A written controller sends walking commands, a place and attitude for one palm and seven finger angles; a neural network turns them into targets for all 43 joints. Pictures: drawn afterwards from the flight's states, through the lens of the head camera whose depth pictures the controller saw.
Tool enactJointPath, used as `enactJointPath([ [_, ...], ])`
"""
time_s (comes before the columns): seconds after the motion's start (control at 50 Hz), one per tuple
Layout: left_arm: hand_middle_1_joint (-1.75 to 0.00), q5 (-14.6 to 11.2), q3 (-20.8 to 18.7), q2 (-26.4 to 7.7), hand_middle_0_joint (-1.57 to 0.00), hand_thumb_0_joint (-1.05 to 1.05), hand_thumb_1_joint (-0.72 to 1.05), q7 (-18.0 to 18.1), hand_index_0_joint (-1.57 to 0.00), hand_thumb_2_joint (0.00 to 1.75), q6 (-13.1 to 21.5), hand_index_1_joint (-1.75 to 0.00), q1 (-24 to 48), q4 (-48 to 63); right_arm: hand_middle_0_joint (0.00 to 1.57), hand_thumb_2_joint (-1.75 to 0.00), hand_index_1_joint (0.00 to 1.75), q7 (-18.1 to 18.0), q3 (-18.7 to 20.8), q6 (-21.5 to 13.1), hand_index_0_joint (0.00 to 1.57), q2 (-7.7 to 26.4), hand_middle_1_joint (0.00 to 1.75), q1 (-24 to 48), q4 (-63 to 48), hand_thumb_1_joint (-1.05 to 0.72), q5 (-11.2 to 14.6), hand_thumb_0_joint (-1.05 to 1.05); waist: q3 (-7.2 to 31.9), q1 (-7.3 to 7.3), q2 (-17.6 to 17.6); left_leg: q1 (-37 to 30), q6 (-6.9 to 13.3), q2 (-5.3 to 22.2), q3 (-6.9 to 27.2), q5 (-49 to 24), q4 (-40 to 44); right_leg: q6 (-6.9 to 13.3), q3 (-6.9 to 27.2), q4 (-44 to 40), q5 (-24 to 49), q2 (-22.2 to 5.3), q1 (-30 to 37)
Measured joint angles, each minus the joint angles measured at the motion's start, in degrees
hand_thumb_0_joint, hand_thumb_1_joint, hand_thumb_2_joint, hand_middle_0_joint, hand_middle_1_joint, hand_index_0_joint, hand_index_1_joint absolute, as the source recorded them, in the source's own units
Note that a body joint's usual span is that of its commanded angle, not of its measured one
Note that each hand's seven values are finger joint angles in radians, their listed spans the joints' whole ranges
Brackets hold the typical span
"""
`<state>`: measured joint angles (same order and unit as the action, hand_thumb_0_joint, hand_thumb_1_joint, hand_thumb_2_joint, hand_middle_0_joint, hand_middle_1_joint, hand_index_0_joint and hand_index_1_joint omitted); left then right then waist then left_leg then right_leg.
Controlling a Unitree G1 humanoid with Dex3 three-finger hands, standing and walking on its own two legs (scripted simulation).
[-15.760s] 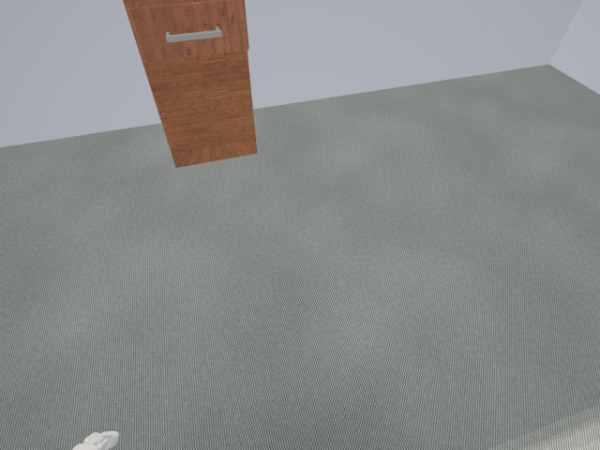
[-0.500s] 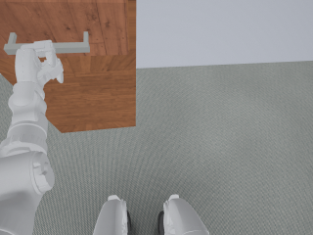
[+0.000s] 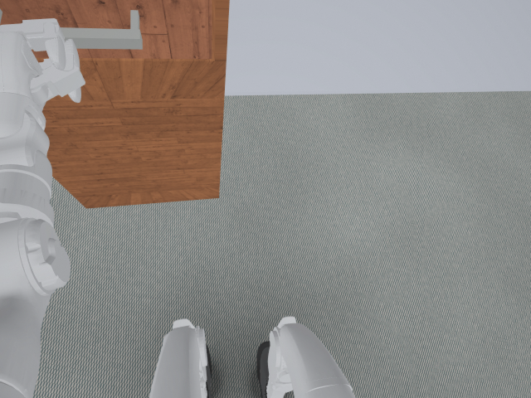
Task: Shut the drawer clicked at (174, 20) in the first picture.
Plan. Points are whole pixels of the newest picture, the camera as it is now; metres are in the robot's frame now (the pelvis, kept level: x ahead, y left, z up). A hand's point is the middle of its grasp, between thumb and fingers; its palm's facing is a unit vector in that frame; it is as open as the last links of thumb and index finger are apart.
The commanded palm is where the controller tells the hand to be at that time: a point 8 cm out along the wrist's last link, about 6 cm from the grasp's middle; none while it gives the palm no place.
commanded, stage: push the drawer shut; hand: left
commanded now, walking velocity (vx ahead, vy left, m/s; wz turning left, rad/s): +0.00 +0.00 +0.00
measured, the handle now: (66, 27) +0.62 +0.23 +0.07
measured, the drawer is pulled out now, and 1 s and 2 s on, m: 0.00 0.00 0.00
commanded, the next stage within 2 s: pull the fist back off the drawer in 0.06 s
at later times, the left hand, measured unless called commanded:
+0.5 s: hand (74, 68) +0.55 +0.21 +0.07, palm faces +0.06 -1.00 -0.05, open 2.9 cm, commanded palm +0.55 +0.22 +0.08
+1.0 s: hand (85, 73) +0.54 +0.20 +0.07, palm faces +0.08 -1.00 -0.03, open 3.2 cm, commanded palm +0.49 +0.23 +0.09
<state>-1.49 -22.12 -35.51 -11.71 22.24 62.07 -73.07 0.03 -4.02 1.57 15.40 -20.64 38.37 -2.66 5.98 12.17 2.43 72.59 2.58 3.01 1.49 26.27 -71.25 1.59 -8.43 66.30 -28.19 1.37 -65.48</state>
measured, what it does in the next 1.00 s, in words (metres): stands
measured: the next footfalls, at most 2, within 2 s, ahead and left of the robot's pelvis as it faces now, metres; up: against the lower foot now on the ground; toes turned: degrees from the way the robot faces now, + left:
none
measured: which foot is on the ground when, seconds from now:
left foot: down 0.00-1.00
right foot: down 0.00-1.00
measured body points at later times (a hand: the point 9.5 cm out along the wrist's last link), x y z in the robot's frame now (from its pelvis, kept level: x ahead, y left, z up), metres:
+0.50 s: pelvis -0.02 +0.00 -0.01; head +0.15 +0.05 +0.41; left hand +0.54 +0.26 +0.08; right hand -0.04 -0.26 -0.10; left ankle +0.05 +0.09 -0.63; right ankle +0.03 -0.11 -0.63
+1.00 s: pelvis +0.02 +0.01 +0.02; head +0.17 +0.03 +0.44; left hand +0.53 +0.25 +0.08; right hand +0.03 -0.25 -0.09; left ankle +0.05 +0.09 -0.63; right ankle +0.03 -0.11 -0.63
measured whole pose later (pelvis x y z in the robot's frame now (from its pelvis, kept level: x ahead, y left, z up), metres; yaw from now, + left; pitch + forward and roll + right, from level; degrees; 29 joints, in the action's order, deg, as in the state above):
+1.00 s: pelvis +0.02 +0.01 +0.02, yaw -1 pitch +25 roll -5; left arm -3.5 -23.9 -28.2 -8.8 23.2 49.3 -62.0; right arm 1.6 -2.7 3.1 14.7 -20.6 35.6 -1.8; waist 6.5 10.5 2.6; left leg 64.8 3.0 3.6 -1.7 27.4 -66.8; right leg 0.8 -5.0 62.4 -28.4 2.0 -59.3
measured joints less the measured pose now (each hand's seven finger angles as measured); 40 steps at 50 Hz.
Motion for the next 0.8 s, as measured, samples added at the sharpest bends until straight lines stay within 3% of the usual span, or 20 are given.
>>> enactJointPath([
  [0.2, -1.60, 0.21, 2.65, -1.43, -1.40, -0.04, 0.65, 1.53, -1.40, 0.99, -1.85, -1.60, 3.66, -1.14, 0.21, -0.89, 0.30, -0.79, -1.00, -2.54, 0.20, 0.37, 0.30, 0.54, 0.64, -0.90, -0.12, 0.00, -0.21, 0.95, -0.13, 2.40, 0.23, -0.30, 0.44, -1.35, -0.49, -0.10, -0.49, 0.51, 1.14, -0.30, -2.15],
  [0.5, -1.60, 1.15, 1.34, -2.52, -1.40, -0.02, 0.68, 1.46, -1.40, 0.98, -2.44, -1.60, 4.31, -1.60, 0.21, -0.89, 0.30, -0.20, -1.20, -3.33, 0.20, 0.63, 0.30, -1.70, 0.20, -0.90, -0.41, 0.00, -0.49, 1.68, 0.09, 3.15, 0.52, -0.06, 0.00, -1.84, -0.82, -0.25, 0.00, 0.90, 1.82, -0.12, -3.15],
  [0.8, -1.60, -0.93, -1.25, 3.03, -1.40, -0.03, 0.83, 2.39, -1.40, 0.94, -1.52, -1.60, -5.51, 6.48, 0.21, -0.89, 0.30, 1.10, 0.16, -0.56, 0.20, -0.13, 0.30, -1.53, -1.46, -0.90, 0.33, 0.01, -0.13, -0.02, 0.34, -2.32, 0.62, 0.52, -1.92, -0.58, 2.05, -0.62, 2.09, -1.77, 1.28, 0.51, 1.31],
])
